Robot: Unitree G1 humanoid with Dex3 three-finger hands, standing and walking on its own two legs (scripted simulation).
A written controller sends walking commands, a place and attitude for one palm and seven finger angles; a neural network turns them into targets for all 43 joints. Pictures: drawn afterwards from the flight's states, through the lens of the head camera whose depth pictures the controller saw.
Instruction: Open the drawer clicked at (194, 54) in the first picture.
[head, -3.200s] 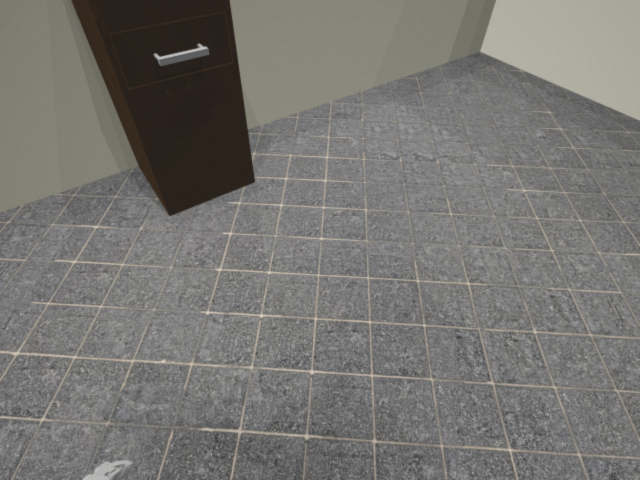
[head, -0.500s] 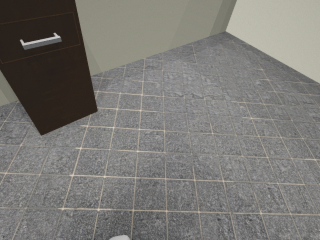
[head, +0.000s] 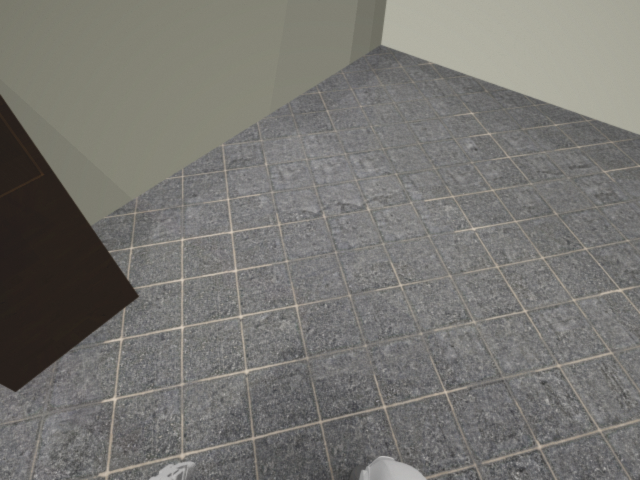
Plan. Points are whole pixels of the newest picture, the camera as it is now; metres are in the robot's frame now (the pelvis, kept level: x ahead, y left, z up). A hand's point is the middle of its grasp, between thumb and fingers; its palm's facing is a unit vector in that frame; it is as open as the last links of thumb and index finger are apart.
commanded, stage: walk to a spot facing it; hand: left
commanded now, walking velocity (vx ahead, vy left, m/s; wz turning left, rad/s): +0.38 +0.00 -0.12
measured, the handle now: out of the picture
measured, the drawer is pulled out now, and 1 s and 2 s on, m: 0.00 0.00 0.00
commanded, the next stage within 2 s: turn to face it in 0.28 s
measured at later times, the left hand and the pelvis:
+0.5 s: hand out of the picture +0.16 +0.18 -0.18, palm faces +0.15 -0.98 -0.14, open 7.4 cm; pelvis +0.22 +0.02 +0.00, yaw +4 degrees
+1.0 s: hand (189, 339) +0.35 +0.22 -0.13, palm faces +0.32 -0.90 -0.29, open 7.4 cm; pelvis +0.28 -0.01 +0.01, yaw +18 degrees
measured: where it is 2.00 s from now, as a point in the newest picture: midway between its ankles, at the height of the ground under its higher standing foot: (327, 474)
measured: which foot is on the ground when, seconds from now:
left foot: down 0.00-0.04, up 0.06-0.48, down 0.50-0.96, up 0.98-1.00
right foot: up 0.00-0.00, down 0.02-0.52, up 0.54-0.94, down 0.96-1.00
